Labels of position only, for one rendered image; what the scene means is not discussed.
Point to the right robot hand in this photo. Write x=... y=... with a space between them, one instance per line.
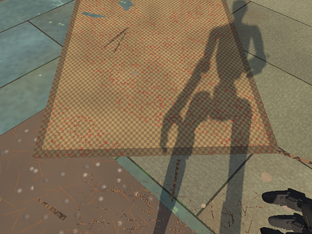
x=295 y=200

